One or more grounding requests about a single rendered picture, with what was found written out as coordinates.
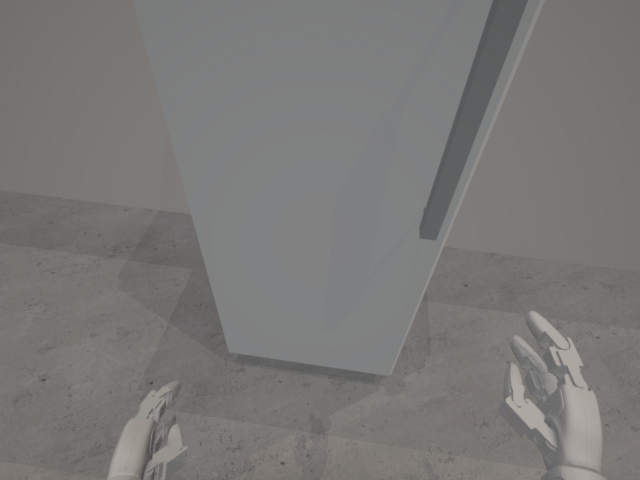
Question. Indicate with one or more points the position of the handle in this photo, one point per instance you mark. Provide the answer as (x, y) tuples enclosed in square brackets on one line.
[(499, 31)]

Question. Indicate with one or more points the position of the robot left hand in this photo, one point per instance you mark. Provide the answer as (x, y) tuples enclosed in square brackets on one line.
[(136, 451)]

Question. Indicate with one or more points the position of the robot right hand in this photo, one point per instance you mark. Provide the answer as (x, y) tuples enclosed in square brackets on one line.
[(568, 405)]

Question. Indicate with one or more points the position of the fridge door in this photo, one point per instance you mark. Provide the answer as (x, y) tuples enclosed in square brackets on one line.
[(308, 135)]

